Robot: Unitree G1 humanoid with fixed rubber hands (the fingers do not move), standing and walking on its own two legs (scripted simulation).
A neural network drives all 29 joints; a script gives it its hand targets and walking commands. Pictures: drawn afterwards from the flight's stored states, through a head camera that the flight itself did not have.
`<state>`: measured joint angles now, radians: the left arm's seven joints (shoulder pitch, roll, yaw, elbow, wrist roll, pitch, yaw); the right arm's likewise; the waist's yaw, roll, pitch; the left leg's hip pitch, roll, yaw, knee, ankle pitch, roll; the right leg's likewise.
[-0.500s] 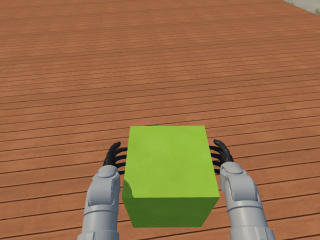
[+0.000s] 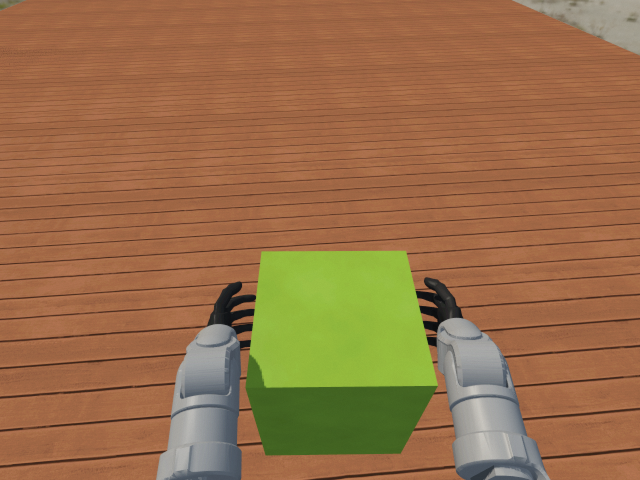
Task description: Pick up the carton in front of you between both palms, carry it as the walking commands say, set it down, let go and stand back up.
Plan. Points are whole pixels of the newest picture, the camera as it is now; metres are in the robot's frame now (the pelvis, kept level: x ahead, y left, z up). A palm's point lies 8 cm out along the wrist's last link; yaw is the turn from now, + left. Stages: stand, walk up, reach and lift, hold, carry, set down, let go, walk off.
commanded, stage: hold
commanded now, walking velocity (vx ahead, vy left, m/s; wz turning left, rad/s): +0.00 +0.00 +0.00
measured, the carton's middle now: (333, 356) +0.31 +0.00 -0.04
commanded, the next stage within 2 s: set down in 0.40 s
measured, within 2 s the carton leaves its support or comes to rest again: neither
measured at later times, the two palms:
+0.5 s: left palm (228, 322) +0.31 +0.15 +0.05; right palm (449, 320) +0.30 -0.15 +0.05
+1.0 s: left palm (258, 353) +0.37 +0.13 -0.13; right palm (428, 357) +0.35 -0.16 -0.12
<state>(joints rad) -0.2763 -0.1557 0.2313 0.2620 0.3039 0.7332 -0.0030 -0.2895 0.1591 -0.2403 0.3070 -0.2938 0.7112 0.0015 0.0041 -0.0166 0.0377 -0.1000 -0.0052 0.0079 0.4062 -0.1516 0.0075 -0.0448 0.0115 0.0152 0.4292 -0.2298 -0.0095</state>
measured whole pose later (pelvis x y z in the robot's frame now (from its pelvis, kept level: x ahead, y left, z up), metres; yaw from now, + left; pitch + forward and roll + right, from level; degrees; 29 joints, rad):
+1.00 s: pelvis -0.02 +0.00 -0.05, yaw +0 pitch +19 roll -1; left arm -0.61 -0.16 0.43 0.53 0.34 0.20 0.02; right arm -0.60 0.16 -0.47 0.52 -0.33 0.20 0.00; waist -0.03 -0.01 0.13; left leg -0.89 -0.04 -0.06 0.80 -0.24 0.00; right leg -0.84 0.05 0.05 0.83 -0.32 0.00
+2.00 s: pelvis -0.06 +0.01 -0.30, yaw -3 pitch +46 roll -2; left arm -1.22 0.06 0.39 0.76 0.20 0.29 0.10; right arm -1.17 -0.06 -0.50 0.71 -0.17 0.29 -0.06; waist -0.05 0.02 0.01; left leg -2.13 -0.12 -0.08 1.81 -0.48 -0.04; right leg -2.07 0.13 0.05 1.85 -0.59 0.06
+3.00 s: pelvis -0.07 +0.01 -0.40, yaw -4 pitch +34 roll -1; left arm -1.49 0.27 0.30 1.06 0.04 0.19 0.06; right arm -1.44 -0.20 -0.38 0.96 -0.07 0.21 -0.05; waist -0.04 0.02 0.40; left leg -2.22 -0.10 -0.04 2.20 -0.57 -0.04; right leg -2.17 0.13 0.02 2.23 -0.67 0.05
